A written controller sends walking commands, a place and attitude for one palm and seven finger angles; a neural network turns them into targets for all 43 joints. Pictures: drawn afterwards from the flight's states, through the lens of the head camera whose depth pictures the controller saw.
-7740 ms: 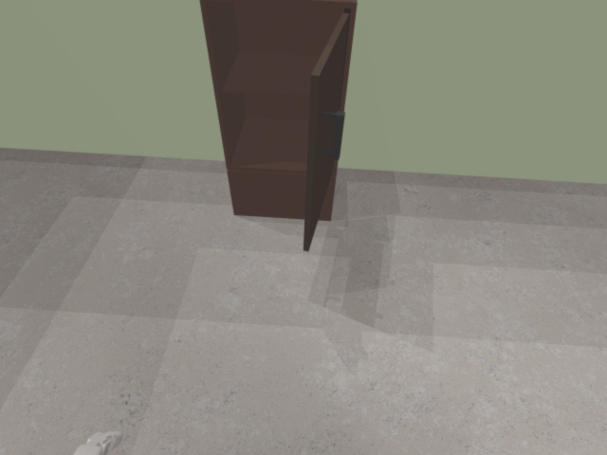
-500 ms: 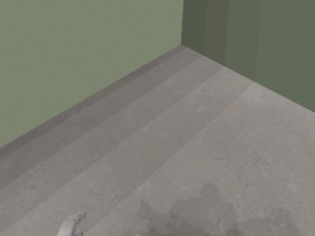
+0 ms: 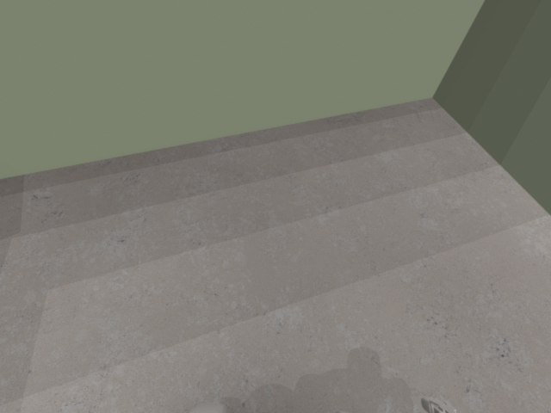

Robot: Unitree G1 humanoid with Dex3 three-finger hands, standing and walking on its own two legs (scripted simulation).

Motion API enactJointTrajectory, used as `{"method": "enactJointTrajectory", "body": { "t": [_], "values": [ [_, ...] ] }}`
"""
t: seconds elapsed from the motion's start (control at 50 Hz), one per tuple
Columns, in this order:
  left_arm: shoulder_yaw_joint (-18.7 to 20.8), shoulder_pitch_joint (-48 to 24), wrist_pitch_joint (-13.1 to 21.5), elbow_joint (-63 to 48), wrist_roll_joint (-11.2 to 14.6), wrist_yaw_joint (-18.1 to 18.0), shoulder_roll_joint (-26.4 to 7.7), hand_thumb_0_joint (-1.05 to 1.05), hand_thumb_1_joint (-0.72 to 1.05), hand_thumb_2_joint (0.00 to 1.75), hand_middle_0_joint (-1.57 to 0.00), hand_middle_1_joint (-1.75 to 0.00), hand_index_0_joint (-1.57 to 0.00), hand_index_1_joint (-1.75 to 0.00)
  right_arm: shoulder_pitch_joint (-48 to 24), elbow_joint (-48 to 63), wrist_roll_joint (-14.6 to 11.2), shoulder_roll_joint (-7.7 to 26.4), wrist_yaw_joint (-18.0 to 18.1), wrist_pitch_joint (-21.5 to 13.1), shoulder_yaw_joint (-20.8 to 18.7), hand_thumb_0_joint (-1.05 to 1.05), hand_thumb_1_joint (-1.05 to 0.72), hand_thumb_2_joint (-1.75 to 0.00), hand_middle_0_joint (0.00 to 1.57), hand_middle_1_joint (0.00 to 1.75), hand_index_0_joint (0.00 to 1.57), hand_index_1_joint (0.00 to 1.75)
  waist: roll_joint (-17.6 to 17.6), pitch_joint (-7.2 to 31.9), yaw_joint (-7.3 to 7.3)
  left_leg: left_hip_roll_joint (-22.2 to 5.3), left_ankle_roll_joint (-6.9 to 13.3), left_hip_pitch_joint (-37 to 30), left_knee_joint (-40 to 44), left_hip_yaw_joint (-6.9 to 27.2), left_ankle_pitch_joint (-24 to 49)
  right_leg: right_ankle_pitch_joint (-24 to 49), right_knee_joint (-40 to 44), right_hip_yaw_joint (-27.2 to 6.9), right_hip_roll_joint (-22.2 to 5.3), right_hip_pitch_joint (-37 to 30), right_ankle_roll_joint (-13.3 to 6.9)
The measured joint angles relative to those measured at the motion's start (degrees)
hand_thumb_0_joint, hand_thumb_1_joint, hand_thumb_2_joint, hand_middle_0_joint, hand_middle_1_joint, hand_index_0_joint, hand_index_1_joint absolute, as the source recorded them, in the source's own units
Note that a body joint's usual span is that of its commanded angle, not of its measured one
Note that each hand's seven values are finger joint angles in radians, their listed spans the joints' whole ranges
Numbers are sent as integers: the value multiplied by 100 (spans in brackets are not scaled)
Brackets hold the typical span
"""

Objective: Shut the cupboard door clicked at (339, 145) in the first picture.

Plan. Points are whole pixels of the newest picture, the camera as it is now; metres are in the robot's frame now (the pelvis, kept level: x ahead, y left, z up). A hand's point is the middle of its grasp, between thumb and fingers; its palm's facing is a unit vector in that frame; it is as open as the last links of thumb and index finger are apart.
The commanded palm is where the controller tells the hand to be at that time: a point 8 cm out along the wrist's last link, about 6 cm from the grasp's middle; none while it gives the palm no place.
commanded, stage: walk to a spot facing it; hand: left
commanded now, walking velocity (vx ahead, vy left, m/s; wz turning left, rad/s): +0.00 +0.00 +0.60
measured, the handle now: out of the picture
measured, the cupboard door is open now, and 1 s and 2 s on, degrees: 80 80 80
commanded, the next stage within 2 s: turn to face it in 1.92 s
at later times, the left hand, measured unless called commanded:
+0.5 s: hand out of the picture +0.11 +0.21 -0.12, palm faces +0.24 -0.93 -0.27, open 7.4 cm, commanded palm none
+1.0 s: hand out of the picture -0.05 +0.15 -0.16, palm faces +0.64 -0.74 -0.21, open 7.4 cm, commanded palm none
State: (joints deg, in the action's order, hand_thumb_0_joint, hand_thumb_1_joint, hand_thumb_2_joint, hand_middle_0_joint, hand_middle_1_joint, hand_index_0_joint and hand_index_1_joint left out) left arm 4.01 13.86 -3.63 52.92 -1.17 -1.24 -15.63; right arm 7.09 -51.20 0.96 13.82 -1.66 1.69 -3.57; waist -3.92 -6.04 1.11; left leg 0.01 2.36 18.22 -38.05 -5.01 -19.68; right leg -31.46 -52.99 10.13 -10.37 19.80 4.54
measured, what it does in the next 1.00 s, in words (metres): walks ahead, turning left: right foot, then left foot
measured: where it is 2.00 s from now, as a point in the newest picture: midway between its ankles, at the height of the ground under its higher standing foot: (172, 304)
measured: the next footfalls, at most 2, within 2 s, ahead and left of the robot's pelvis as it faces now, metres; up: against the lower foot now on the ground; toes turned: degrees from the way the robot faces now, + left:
right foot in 0.48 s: +0.09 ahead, -0.13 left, +0.00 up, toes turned +14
left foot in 0.98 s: +0.22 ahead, +0.22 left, +0.00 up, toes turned +42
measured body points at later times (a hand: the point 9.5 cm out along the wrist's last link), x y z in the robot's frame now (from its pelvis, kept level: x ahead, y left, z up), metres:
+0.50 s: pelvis +0.03 -0.03 +0.01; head +0.04 -0.04 +0.46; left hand +0.10 +0.26 -0.10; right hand +0.10 -0.27 -0.14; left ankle +0.01 +0.09 -0.72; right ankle +0.05 -0.14 -0.73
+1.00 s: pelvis +0.16 +0.09 -0.01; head +0.21 +0.13 +0.43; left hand -0.08 +0.19 -0.14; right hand +0.44 -0.01 -0.14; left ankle +0.19 +0.20 -0.73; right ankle +0.07 -0.14 -0.69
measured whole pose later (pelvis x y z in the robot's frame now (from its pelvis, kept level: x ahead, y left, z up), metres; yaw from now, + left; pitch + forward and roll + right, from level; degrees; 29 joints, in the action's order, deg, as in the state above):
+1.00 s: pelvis +0.16 +0.09 -0.01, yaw +36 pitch +1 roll +0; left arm 1.4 30.2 2.2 62.9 -1.3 -0.3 -9.7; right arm 2.4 -50.8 2.2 14.8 -2.7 -1.5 -2.8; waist 0.2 -6.6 3.0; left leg 0.2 5.0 27.3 -38.9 -7.7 -11.5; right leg -30.3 -44.4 16.6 -11.6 0.1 5.5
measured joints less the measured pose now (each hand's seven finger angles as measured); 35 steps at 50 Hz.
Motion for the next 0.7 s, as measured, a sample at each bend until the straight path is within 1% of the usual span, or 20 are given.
{"method": "enactJointTrajectory", "body": {
  "t": [0.02, 0.04, 0.08, 0.12, 0.16, 0.22, 0.28, 0.38, 0.44, 0.46, 0.48, 0.5, 0.52, 0.54, 0.56, 0.6, 0.62, 0.66, 0.7],
  "values": [
    [23, -31, -51, 36, -2, -13, -26, 1, 91, 90, -21, -29, -21, -30, 1, 26, 4, -18, 30, -33, 22, 0, -91, -89, 20, 30, 19, 29, 12, 12, -2, 6, 49, -20, 52, 46, 16, -70, -447, -180, 112, 197, 22],
    [40, -73, -78, 65, 0, -15, -37, 1, 91, 90, -20, -29, -20, -30, 15, 51, 11, -30, 68, -48, 37, 0, -91, -89, 20, 30, 20, 29, 45, 27, -19, 15, 72, -58, 155, 108, 74, 10, -805, -313, 205, 367, 42],
    [54, -170, -73, 65, 3, 13, -37, 1, 91, 90, -20, -29, -20, -30, 48, 66, 20, -39, 124, -47, 63, 0, -91, -89, 20, 30, 20, 29, 115, 48, -45, 57, 81, -165, 437, 230, 258, 371, -1240, -520, 313, 630, 76],
    [51, -253, -29, 7, 3, 46, -24, 1, 91, 90, -20, -29, -20, -30, 88, 50, 22, -47, 146, -38, 85, 0, -91, -89, 21, 30, 20, 29, 173, 79, -58, 117, 120, -264, 713, 337, 435, 699, -1367, -678, 362, 789, 108],
    [43, -328, 10, -64, 1, 53, -10, 1, 91, 90, -20, -29, -20, -30, 143, 24, 21, -71, 150, -35, 101, 0, -90, -89, 21, 30, 20, 29, 208, 122, -75, 179, 145, -339, 930, 440, 577, 908, -1300, -807, 392, 854, 143],
    [36, -440, 41, -139, 2, 48, 12, 1, 91, 90, -20, -29, -20, -30, 258, -9, 28, -124, 137, -29, 112, 0, -90, -89, 21, 30, 20, 29, 244, 197, -126, 267, 157, -388, 1113, 607, 710, 1018, -997, -935, 436, 806, 179],
    [29, -520, 53, -174, -9, 69, 48, 1, 91, 90, -20, -29, -20, -30, 425, -51, 48, -174, 111, -31, 115, 0, -90, -89, 21, 30, 20, 29, 285, 306, -208, 337, 144, -388, 1177, 786, 759, 931, -519, -983, 505, 633, 179],
    [-17, -615, 109, -208, -15, 150, 131, 1, 91, 90, -20, -29, -20, -30, 764, -166, 75, -197, 91, -48, 90, 0, -90, -89, 21, 30, 20, 30, 407, 456, -386, 412, 73, -362, 1192, 1099, 759, 691, 412, -959, 693, 280, 112],
    [-58, -650, 194, -261, 0, 186, 214, 1, 91, 90, -20, -29, -20, -30, 974, -264, 84, -150, 94, -25, 53, 0, -90, -89, 21, 30, 20, 30, 536, 502, -479, 439, -18, -321, 1076, 1331, 683, 682, 1222, -897, 859, -52, 42],
    [-73, -639, 246, -292, 6, 200, 245, 1, 91, 90, -20, -29, -20, -30, 1047, -304, 78, -125, 96, -6, 36, 0, -90, -89, 21, 30, 20, 30, 583, 521, -484, 451, -57, -280, 953, 1414, 610, 831, 1639, -847, 914, -247, 15],
    [-94, -598, 317, -349, 0, 213, 247, 1, 91, 90, -20, -29, -20, -30, 1137, -335, 62, -115, 99, 14, 16, 0, -90, -89, 21, 30, 20, 30, 570, 566, -467, 507, -86, -187, 731, 1463, 449, 883, 2161, -822, 911, -500, -45],
    [-107, -574, 397, -373, -25, 198, 267, 1, 91, 90, -20, -29, -20, -30, 1184, -396, 36, -100, 109, 38, -7, 0, -90, -89, 21, 30, 20, 30, 574, 576, -420, 517, -120, -21, 306, 1423, 18, 1247, 2343, -781, 908, -579, -161],
    [-135, -541, 444, -366, -24, 167, 318, 1, 91, 90, -20, -29, -21, -30, 1198, -480, 42, -66, 108, 75, -32, 0, -90, -89, 21, 30, 20, 30, 625, 564, -394, 475, -160, 190, -265, 1323, -366, 1383, 2279, -674, 909, -621, -305],
    [-166, -465, 460, -353, -15, 147, 369, 1, 91, 90, -20, -29, -21, -30, 1216, -536, 66, -28, 87, 118, -62, 0, -90, -89, 21, 30, 20, 29, 660, 577, -388, 437, -192, 425, -849, 1195, -535, 1389, 2278, -550, 877, -719, -411],
    [-186, -352, 480, -324, -9, 135, 409, 1, 91, 90, -21, -29, -21, -30, 1231, -571, 90, 6, 56, 150, -94, 0, -90, -89, 21, 30, 20, 29, 658, 615, -365, 391, -224, 651, -1367, 1036, -535, 1364, 2360, -456, 822, -848, -468],
    [-189, -72, 528, -205, 2, 105, 454, 1, 91, 90, -21, -29, -21, -30, 1198, -603, 124, 74, -19, 172, -145, 1, -91, -89, 21, 30, 20, 29, 596, 684, -302, 233, -295, 1035, -2169, 727, -235, 1365, 2660, -357, 704, -1144, -485],
    [-190, 60, 552, -122, 5, 91, 470, 1, 91, 90, -21, -29, -21, -30, 1157, -585, 133, 111, -52, 166, -168, 1, -91, -89, 21, 30, 20, 29, 574, 688, -293, 136, -335, 1202, -2446, 635, -1, 1401, 2833, -300, 656, -1296, -469],
    [-202, 291, 595, 48, 5, 75, 497, 1, 91, 90, -21, -29, -21, -30, 1059, -516, 125, 173, -93, 135, -204, 1, -91, -89, 20, 30, 20, 29, 554, 650, -298, -46, -402, 1502, -2791, 564, 435, 1442, 3124, -141, 585, -1577, -438],
    [-214, 499, 635, 201, -6, 58, 526, 1, 91, 90, -21, -29, -21, -30, 936, -459, 112, 219, -119, 116, -227, 1, -91, -90, 20, 30, 19, 29, 547, 572, -281, -201, -437, 1742, -2933, 549, 765, 1421, 3318, 43, 540, -1820, -406]
  ]
}}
